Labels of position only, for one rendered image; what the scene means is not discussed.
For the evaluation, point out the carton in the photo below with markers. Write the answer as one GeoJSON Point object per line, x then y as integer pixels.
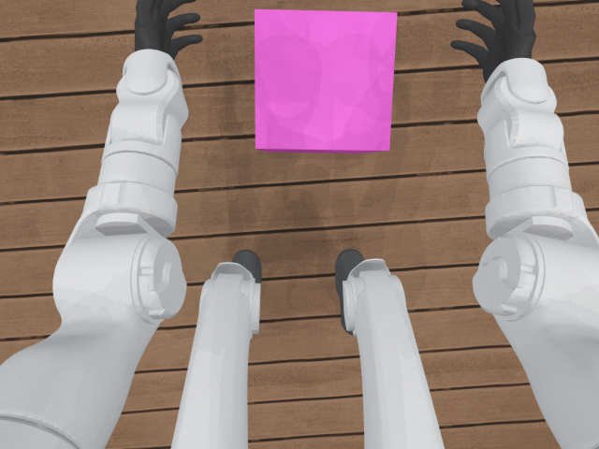
{"type": "Point", "coordinates": [324, 80]}

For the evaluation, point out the right robot forearm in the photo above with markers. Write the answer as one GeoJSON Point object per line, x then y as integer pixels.
{"type": "Point", "coordinates": [526, 164]}

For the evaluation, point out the robot left hand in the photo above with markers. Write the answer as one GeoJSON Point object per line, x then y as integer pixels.
{"type": "Point", "coordinates": [153, 29]}

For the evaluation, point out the left robot shin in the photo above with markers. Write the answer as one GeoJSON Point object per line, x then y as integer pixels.
{"type": "Point", "coordinates": [227, 268]}

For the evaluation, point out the left robot foot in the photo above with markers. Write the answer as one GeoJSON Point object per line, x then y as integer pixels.
{"type": "Point", "coordinates": [251, 262]}

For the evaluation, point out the right robot upper arm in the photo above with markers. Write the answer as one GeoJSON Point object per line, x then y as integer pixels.
{"type": "Point", "coordinates": [544, 295]}

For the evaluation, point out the left robot upper arm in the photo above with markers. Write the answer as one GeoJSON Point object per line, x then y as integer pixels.
{"type": "Point", "coordinates": [68, 391]}

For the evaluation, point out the robot right hand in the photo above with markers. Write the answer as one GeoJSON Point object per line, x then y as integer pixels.
{"type": "Point", "coordinates": [513, 37]}

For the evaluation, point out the left robot forearm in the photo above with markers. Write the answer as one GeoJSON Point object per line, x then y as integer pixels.
{"type": "Point", "coordinates": [140, 161]}

